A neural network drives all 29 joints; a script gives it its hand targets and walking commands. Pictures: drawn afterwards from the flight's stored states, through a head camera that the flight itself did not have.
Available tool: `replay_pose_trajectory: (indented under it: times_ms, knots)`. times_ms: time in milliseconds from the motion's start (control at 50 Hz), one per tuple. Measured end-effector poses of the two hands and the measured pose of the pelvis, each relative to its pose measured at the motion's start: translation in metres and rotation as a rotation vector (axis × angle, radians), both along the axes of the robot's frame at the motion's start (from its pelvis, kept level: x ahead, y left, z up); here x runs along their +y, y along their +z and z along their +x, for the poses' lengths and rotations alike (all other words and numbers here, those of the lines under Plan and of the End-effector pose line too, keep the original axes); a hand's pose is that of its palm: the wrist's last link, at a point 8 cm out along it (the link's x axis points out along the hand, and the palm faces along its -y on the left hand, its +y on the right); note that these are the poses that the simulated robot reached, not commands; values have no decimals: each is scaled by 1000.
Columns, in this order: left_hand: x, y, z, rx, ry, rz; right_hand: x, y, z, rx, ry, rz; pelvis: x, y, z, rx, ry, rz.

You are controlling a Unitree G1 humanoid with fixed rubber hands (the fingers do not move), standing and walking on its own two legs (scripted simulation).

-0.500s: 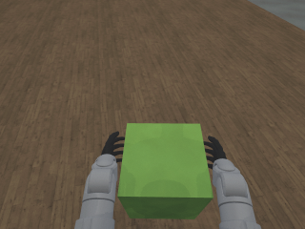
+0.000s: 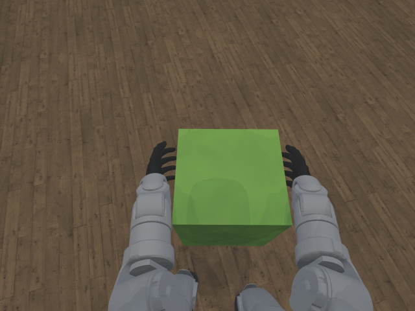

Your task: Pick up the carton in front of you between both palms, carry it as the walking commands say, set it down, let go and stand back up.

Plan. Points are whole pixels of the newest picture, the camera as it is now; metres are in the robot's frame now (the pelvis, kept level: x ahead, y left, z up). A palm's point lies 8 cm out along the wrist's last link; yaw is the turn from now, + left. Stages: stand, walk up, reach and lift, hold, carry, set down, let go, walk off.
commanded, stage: set down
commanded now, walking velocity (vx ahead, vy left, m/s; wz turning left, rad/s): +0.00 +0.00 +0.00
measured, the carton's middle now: (225, 193) +0.36 +0.00 -0.10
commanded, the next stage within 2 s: none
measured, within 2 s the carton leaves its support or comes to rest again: neither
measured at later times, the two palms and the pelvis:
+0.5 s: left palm (159, 197) +0.37 +0.17 -0.19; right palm (265, 185) +0.43 -0.12 -0.20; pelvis -0.01 -0.03 -0.12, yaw +0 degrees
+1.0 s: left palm (157, 211) +0.38 +0.20 -0.35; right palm (244, 192) +0.46 -0.08 -0.36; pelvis -0.04 -0.02 -0.24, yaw -2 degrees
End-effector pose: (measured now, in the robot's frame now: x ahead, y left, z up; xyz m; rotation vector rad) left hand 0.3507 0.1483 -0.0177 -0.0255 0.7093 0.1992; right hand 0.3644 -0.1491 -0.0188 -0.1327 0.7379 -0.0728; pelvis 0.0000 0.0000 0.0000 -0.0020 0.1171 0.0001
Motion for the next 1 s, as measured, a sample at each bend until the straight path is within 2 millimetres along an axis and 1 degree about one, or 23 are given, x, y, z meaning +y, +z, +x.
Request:
replay_pose_trajectory:
  times_ms: [120, 160, 200, 260, 360, 440, 520, 640, 820, 1000]
  knots:
    - [5, -72, -5, -17, 44, 11, 6, -73, 11, -14, 40, 20, -5, -24, -8, 212, 3, -7]
    - [7, -93, -4, -33, 65, 7, 8, -93, 17, -29, 50, 32, -8, -36, -9, 284, 2, -9]
    - [9, -108, -2, -53, 88, 3, 11, -109, 24, -47, 57, 44, -12, -48, -10, 349, 2, -10]
    - [13, -125, 3, -81, 116, -6, 15, -125, 35, -70, 64, 64, -17, -65, -10, 428, 2, -11]
    - [18, -144, 12, -89, 149, -18, 21, -144, 50, -73, 69, 88, -23, -89, -8, 508, 3, -11]
    - [22, -161, 16, -68, 159, -17, 26, -162, 58, -51, 77, 91, -27, -105, -7, 551, 3, -10]
    - [26, -182, 19, -47, 166, -9, 31, -184, 63, -31, 90, 88, -28, -121, -8, 593, 1, -10]
    - [34, -220, 22, -38, 180, 2, 40, -224, 71, -23, 118, 82, -28, -150, -13, 650, -5, -11]
    - [46, -280, 25, -43, 217, 2, 54, -285, 85, -28, 162, 75, -26, -199, -28, 693, -15, -13]
    - [56, -334, 27, -28, 251, -1, 67, -336, 99, -14, 206, 63, -25, -243, -44, 697, -22, -10]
